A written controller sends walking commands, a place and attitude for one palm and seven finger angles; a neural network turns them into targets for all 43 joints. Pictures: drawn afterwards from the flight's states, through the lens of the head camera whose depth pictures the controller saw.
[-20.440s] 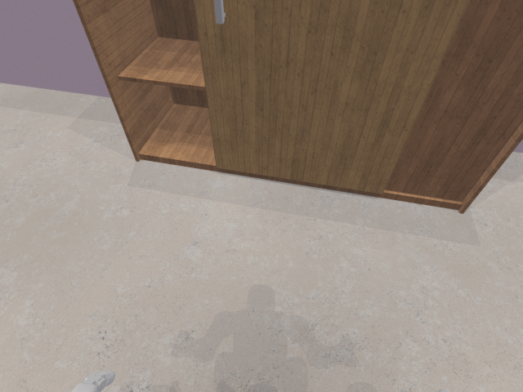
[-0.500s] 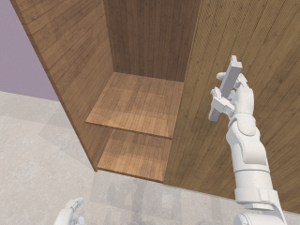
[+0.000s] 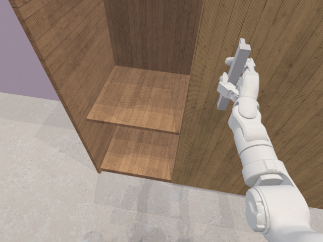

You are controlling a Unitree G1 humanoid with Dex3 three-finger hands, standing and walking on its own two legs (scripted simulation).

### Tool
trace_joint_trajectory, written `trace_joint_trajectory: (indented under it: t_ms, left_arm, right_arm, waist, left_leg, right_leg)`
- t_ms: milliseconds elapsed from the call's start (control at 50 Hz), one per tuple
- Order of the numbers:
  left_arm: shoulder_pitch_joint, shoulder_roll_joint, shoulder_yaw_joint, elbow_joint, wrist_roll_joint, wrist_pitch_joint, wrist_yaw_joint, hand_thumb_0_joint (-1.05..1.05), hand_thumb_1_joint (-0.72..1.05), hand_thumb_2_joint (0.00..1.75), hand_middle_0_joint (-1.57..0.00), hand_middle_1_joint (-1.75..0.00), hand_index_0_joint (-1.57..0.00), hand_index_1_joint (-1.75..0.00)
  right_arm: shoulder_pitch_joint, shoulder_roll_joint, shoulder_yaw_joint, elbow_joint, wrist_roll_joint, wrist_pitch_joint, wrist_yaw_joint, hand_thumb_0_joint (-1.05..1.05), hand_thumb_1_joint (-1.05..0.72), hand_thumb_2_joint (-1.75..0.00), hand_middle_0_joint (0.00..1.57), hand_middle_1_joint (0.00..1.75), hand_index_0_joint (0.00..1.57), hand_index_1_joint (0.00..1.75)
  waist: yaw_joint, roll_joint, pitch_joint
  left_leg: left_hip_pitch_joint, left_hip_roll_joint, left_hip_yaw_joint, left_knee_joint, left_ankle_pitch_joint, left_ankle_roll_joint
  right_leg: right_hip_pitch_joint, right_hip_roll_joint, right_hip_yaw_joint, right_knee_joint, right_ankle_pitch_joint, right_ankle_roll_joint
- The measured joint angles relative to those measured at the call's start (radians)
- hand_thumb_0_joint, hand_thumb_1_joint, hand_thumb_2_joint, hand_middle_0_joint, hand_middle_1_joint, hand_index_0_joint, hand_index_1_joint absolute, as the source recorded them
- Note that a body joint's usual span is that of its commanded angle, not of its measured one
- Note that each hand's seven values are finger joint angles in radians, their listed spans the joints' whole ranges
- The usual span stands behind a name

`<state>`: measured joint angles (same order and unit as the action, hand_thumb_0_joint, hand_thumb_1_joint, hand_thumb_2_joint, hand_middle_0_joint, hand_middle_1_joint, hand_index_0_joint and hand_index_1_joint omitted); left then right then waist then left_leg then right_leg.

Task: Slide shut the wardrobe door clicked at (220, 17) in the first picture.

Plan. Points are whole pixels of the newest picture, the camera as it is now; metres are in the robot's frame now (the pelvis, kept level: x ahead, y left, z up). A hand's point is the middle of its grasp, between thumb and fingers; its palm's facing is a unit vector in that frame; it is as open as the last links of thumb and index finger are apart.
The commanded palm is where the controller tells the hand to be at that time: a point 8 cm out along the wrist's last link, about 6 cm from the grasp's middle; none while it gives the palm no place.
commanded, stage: step sideways, sliding the door along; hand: right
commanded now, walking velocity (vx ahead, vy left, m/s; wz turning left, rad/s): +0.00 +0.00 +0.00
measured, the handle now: (230, 76) +0.51 -0.15 +0.15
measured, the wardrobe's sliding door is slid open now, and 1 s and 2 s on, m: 0.46 0.46 0.40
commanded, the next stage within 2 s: none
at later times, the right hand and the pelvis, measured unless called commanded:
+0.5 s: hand (222, 86) +0.46 -0.12 +0.15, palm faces +0.18 +0.98 -0.11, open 6.3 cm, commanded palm +0.45 -0.11 +0.15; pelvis +0.03 +0.04 -0.01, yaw -1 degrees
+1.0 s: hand (216, 83) +0.47 -0.10 +0.15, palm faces +0.43 +0.90 -0.11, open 6.5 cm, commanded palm +0.45 -0.06 +0.15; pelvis +0.11 +0.14 +0.00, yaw -10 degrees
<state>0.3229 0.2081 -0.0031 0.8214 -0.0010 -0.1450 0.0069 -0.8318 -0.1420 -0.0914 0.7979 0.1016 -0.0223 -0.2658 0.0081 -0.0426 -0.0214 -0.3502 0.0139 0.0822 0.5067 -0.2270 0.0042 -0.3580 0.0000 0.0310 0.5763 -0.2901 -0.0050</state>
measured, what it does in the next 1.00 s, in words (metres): steps to the left: left foot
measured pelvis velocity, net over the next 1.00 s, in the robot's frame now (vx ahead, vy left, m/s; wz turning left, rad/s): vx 0.11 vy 0.14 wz -0.17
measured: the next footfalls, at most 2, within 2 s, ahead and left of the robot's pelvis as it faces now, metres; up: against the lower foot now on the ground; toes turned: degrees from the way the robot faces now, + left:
left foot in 0.76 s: +0.22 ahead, +0.26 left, +0.00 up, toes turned -6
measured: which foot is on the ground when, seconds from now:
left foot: down 0.00-0.50, up 0.52-0.74, down 0.76-1.00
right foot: down 0.00-1.00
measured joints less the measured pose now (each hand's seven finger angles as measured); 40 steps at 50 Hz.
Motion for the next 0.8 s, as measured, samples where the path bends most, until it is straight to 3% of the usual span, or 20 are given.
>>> trace_joint_trajectory:
  t_ms: [60, 120, 220, 260, 320, 360, 400, 440, 460, 500, 540, 580, 700, 760, 800]
  left_arm:
    - [0.008, 0.01, -0.007, 0.015, -0.001, -0.01, 0.004, 0.01, 0.9, 0.9, -0.2, -0.3, -0.2, -0.3]
    - [-0.012, 0.021, -0.023, -0.002, -0.011, 0.02, 0.035, 0.01, 0.9, 0.9, -0.2, -0.3, -0.2, -0.3]
    - [-0.004, 0.043, -0.013, -0.048, -0.027, 0.017, 0.089, 0.01, 0.9, 0.9, -0.2, -0.3, -0.2, -0.3]
    - [-0.005, 0.043, -0.014, -0.046, -0.027, 0.025, 0.101, 0.01, 0.9, 0.9, -0.2, -0.3, -0.2, -0.3]
    - [-0.005, 0.046, -0.018, -0.037, -0.028, 0.037, 0.106, 0.01, 0.9, 0.9, -0.2, -0.3, -0.2, -0.3]
    - [-0.012, 0.049, -0.015, -0.023, -0.034, 0.046, 0.102, 0.01, 0.9, 0.9, -0.2, -0.3, -0.2, -0.3]
    - [-0.027, 0.046, -0.008, -0.003, -0.041, 0.047, 0.101, 0.01, 0.9, 0.9, -0.2, -0.3, -0.2, -0.3]
    - [-0.045, 0.047, -0.005, 0.003, -0.041, 0.035, 0.101, 0.02, 0.9, 0.9, -0.2, -0.3, -0.2, -0.3]
    - [-0.054, 0.047, -0.007, -0.004, -0.038, 0.028, 0.101, 0.02, 0.9, 0.9, -0.2, -0.3, -0.2, -0.3]
    - [-0.069, 0.065, -0.01, -0.041, -0.027, 0.014, 0.099, 0.02, 0.9, 0.9, -0.2, -0.3, -0.2, -0.3]
    - [-0.115, 0.061, 0.003, -0.062, -0.023, 0.022, 0.084, 0.01, 0.9, 0.9, -0.2, -0.3, -0.2, -0.3]
    - [-0.151, 0.042, 0.002, -0.075, -0.027, 0.047, 0.069, 0.01, 0.9, 0.9, -0.2, -0.3, -0.2, -0.3]
    - [-0.185, -0.013, -0.024, -0.136, -0.029, 0.047, 0.044, 0.01, 0.9, 0.9, -0.2, -0.3, -0.2, -0.3]
    - [-0.184, -0.041, -0.037, -0.156, -0.034, 0.05, 0.034, 0.01, 0.9, 0.9, -0.2, -0.3, -0.2, -0.3]
    - [-0.206, -0.042, -0.04, -0.15, -0.038, 0.053, 0.03, 0.01, 0.9, 0.9, -0.2, -0.3, -0.2, -0.3]
  right_arm:
    - [-0.016, -0.017, -0.018, 0.045, -0.007, -0.038, 0.027, 0.0, -0.73, -0.83, 0.27, 1.36, 0.23, 1.4]
    - [-0.001, -0.099, -0.032, 0.074, -0.036, -0.083, 0.101, -0.02, -0.69, -0.82, 0.31, 1.38, 0.26, 1.4]
    - [0.032, -0.158, -0.012, 0.053, 0.003, -0.095, 0.132, -0.04, -0.67, -0.8, 0.37, 1.38, 0.27, 1.4]
    - [0.042, -0.164, -0.012, 0.045, 0.013, -0.09, 0.137, -0.04, -0.67, -0.81, 0.37, 1.37, 0.26, 1.4]
    - [0.045, -0.156, -0.008, 0.04, 0.019, -0.074, 0.139, -0.04, -0.68, -0.82, 0.37, 1.36, 0.25, 1.4]
    - [0.047, -0.138, -0.005, 0.033, 0.012, -0.058, 0.138, -0.04, -0.69, -0.83, 0.37, 1.36, 0.23, 1.4]
    - [0.041, -0.114, 0.006, 0.024, 0.001, -0.05, 0.141, -0.04, -0.69, -0.83, 0.36, 1.36, 0.23, 1.4]
    - [0.04, -0.093, 0.025, -0.003, -0.001, -0.046, 0.141, -0.03, -0.7, -0.83, 0.36, 1.36, 0.23, 1.4]
    - [0.043, -0.087, 0.036, -0.025, 0.0, -0.045, 0.14, -0.03, -0.7, -0.83, 0.37, 1.36, 0.22, 1.4]
    - [0.057, -0.081, 0.052, -0.085, 0.012, -0.044, 0.138, -0.03, -0.71, -0.84, 0.38, 1.37, 0.22, 1.4]
    - [0.066, -0.092, 0.064, -0.144, 0.028, -0.044, 0.137, -0.03, -0.72, -0.84, 0.4, 1.37, 0.19, 1.4]
    - [0.077, -0.096, 0.07, -0.18, 0.026, -0.042, 0.139, -0.03, -0.72, -0.84, 0.39, 1.38, 0.18, 1.4]
    - [0.107, -0.093, 0.091, -0.28, 0.011, -0.003, 0.137, -0.03, -0.74, -0.85, 0.36, 1.39, 0.15, 1.4]
    - [0.136, -0.106, 0.085, -0.315, 0.005, 0.011, 0.141, -0.03, -0.74, -0.85, 0.37, 1.39, 0.14, 1.4]
    - [0.168, -0.111, 0.06, -0.344, 0.006, 0.015, 0.135, -0.03, -0.74, -0.85, 0.38, 1.4, 0.14, 1.4]
  waist:
    - [0.002, 0.005, -0.001]
    - [0.015, 0.023, 0.009]
    - [0.003, 0.02, 0.042]
    - [-0.011, 0.016, 0.06]
    - [-0.022, -0.012, 0.085]
    - [-0.019, -0.032, 0.088]
    - [-0.025, -0.02, 0.094]
    - [-0.049, 0.005, 0.118]
    - [-0.058, 0.021, 0.129]
    - [-0.07, 0.015, 0.137]
    - [-0.077, 0.024, 0.177]
    - [-0.091, 0.042, 0.203]
    - [-0.123, 0.017, 0.247]
    - [-0.145, 0.023, 0.229]
    - [-0.144, 0.003, 0.219]
  left_leg:
    - [-0.015, -0.001, -0.008, 0.006, 0.004, -0.001]
    - [-0.028, -0.011, -0.045, 0.024, 0.008, -0.001]
    - [-0.045, -0.018, -0.068, 0.15, -0.137, 0.012]
    - [-0.022, -0.03, -0.067, 0.165, -0.172, 0.019]
    - [0.043, -0.05, -0.038, 0.126, -0.059, 0.038]
    - [0.079, -0.06, -0.002, 0.112, -0.077, 0.053]
    - [0.107, -0.048, 0.022, 0.097, -0.101, 0.063]
    - [0.139, -0.03, 0.026, 0.074, -0.099, 0.063]
    - [0.146, -0.019, 0.024, 0.076, -0.101, 0.062]
    - [0.094, -0.022, 0.027, 0.192, -0.117, 0.047]
    - [0.014, -0.027, -0.038, 0.393, -0.183, 0.037]
    - [-0.028, -0.015, -0.101, 0.441, -0.199, 0.032]
    - [-0.019, 0.039, -0.104, 0.165, -0.051, 0.023]
    - [0.036, 0.043, -0.088, 0.046, 0.094, 0.014]
    - [0.044, 0.02, -0.062, 0.064, 0.09, -0.019]
  right_leg:
    - [-0.009, -0.002, -0.008, 0.003, 0.003, -0.003]
    - [0.004, -0.011, -0.046, -0.003, 0.002, -0.007]
    - [0.034, -0.021, -0.082, 0.037, -0.036, -0.009]
    - [0.063, -0.028, -0.085, 0.05, -0.053, -0.002]
    - [0.094, -0.05, -0.056, 0.089, -0.087, 0.017]
    - [0.077, -0.062, -0.035, 0.167, -0.126, 0.002]
    - [0.025, -0.036, -0.026, 0.338, -0.207, -0.008]
    - [0.018, -0.016, -0.054, 0.372, -0.23, -0.015]
    - [0.038, -0.011, -0.079, 0.295, -0.192, -0.019]
    - [0.099, -0.035, -0.095, 0.075, 0.072, -0.036]
    - [0.127, -0.034, -0.092, 0.075, -0.008, -0.015]
    - [0.155, -0.029, -0.089, 0.064, -0.062, 0.009]
    - [0.215, -0.086, -0.006, 0.005, -0.051, 0.069]
    - [0.226, -0.113, 0.022, 0.03, -0.089, 0.108]
    - [0.227, -0.145, 0.043, 0.054, -0.117, 0.12]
